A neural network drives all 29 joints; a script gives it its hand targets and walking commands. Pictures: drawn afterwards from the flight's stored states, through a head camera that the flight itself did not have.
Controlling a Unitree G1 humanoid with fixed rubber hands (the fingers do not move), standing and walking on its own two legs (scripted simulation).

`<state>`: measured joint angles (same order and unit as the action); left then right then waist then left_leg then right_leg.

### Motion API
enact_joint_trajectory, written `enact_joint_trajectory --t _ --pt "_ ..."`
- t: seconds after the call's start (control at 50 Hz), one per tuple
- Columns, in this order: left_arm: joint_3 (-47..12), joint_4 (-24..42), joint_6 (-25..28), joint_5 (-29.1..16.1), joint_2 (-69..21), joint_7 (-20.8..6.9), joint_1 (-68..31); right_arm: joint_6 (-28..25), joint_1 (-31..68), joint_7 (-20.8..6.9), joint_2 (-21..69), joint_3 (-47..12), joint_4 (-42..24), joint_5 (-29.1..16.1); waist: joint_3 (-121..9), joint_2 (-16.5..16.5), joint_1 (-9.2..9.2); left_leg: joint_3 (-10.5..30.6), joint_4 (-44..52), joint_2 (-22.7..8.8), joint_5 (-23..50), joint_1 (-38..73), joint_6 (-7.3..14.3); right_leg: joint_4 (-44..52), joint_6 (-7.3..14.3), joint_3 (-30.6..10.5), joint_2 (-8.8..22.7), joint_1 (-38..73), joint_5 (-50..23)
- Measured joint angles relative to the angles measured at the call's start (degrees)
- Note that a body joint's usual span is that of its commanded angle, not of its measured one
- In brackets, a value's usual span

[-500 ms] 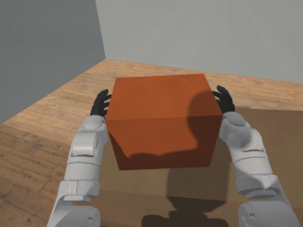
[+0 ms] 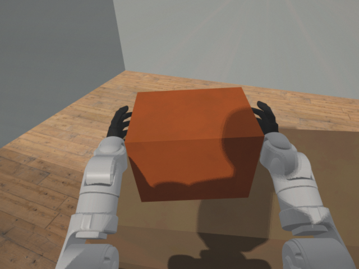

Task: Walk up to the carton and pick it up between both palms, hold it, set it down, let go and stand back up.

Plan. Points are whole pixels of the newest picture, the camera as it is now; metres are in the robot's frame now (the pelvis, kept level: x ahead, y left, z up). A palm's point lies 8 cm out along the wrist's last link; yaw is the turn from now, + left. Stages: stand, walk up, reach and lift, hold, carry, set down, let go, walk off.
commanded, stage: hold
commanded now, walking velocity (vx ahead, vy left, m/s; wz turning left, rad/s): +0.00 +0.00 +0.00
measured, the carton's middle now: (191, 143) +0.36 +0.00 +0.16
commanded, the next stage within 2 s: none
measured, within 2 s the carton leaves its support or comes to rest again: neither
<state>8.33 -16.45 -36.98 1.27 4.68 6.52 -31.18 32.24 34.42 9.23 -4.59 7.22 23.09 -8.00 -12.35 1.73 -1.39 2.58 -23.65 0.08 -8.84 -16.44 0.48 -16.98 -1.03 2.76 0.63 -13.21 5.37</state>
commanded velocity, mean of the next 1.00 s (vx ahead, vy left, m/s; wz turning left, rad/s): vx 0.00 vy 0.00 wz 0.00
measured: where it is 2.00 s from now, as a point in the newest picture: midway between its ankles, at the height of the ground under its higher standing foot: outside the picture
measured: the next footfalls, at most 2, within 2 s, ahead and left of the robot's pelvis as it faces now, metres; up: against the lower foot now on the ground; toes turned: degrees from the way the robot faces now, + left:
none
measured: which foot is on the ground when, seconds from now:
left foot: down 0.00-1.00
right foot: down 0.00-1.00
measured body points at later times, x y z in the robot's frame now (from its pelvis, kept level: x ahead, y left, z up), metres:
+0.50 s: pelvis +0.00 +0.00 +0.00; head -0.07 +0.00 +0.44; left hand +0.37 +0.17 +0.18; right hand +0.37 -0.17 +0.19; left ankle +0.04 +0.11 -0.75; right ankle +0.04 -0.13 -0.75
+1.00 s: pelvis +0.00 +0.00 +0.00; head -0.07 +0.00 +0.44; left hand +0.37 +0.17 +0.18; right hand +0.37 -0.17 +0.19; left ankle +0.04 +0.11 -0.75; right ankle +0.04 -0.13 -0.75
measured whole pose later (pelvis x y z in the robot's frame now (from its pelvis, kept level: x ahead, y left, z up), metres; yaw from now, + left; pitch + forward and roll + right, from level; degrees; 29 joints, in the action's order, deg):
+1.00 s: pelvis +0.00 +0.00 +0.00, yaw +0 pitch +2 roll -2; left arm 8.3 -16.5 -37.1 1.3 4.7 6.4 -31.1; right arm 32.2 34.5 9.3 -4.4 7.5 23.1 -8.0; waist -12.3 1.7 -1.4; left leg 2.6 -23.6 0.1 -8.8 -16.4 0.5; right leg -17.0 -1.0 2.7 0.6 -13.2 5.4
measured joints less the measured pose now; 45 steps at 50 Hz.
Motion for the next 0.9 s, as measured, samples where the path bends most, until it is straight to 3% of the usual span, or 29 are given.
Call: enact_joint_trajectory --t 0.9 --pt "0.00 0.00 -0.09 0.00 0.00 -0.06 0.05 -0.02 0.02 0.06 -0.07 -0.14 0.00 0.00 0.01 -0.01 0.00 0.00 0.00 0.00 0.00 0.04 0.00 0.01 0.00 -0.02 -0.01 0.06 0.00"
